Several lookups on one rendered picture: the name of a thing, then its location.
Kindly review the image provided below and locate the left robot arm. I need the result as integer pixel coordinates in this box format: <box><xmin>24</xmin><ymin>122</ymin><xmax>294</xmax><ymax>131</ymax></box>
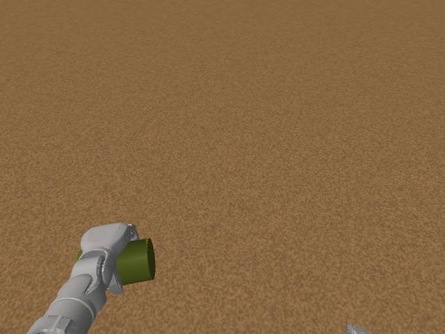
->
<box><xmin>27</xmin><ymin>246</ymin><xmax>117</xmax><ymax>334</ymax></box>

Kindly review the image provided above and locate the left robot hand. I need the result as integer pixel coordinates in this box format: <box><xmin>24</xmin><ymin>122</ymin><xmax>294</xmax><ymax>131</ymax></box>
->
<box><xmin>81</xmin><ymin>222</ymin><xmax>139</xmax><ymax>294</ymax></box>

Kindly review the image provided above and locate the can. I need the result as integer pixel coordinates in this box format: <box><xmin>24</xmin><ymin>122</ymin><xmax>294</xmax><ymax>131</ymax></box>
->
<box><xmin>75</xmin><ymin>238</ymin><xmax>156</xmax><ymax>285</ymax></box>

